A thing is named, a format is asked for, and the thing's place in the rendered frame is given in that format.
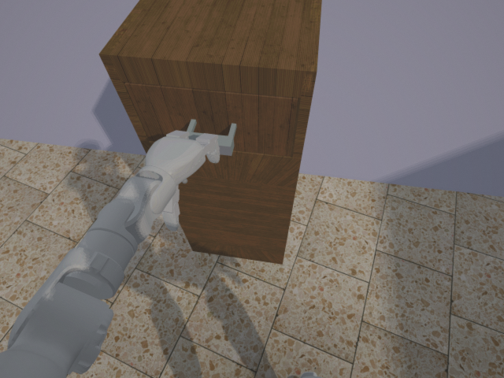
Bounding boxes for handle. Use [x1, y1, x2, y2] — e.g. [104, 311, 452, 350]
[187, 119, 237, 156]

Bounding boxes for drawer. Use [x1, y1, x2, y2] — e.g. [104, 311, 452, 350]
[125, 82, 298, 157]

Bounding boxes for robot left forearm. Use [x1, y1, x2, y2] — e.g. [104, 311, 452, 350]
[7, 166, 176, 350]

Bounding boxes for cabinet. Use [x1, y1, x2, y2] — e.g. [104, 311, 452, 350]
[99, 0, 322, 265]

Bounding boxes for left robot hand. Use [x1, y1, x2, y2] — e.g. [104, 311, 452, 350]
[145, 130, 220, 231]

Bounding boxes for left robot upper arm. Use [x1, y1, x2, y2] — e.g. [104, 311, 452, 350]
[0, 282, 113, 378]

